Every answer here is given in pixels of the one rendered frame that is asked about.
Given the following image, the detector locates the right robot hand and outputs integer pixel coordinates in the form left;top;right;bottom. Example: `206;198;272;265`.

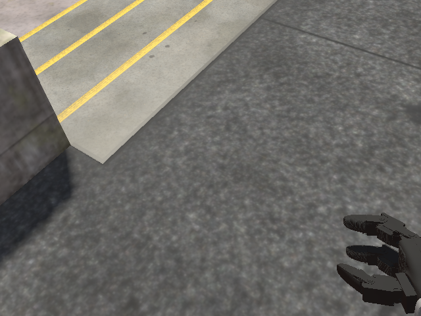
337;213;421;314

